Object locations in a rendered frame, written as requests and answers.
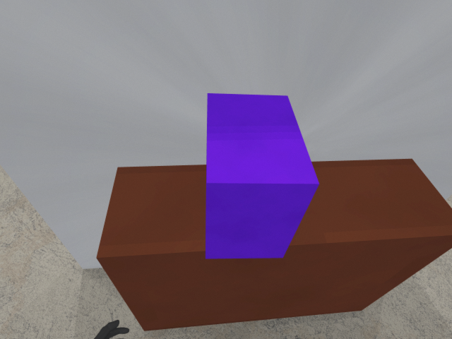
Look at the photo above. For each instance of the carton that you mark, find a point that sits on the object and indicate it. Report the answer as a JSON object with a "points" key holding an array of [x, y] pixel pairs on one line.
{"points": [[259, 176]]}

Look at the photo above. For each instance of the pedestal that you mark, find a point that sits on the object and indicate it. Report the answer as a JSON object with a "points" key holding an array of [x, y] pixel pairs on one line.
{"points": [[370, 225]]}

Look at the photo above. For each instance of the left robot hand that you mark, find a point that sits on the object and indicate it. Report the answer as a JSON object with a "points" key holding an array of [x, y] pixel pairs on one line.
{"points": [[111, 330]]}

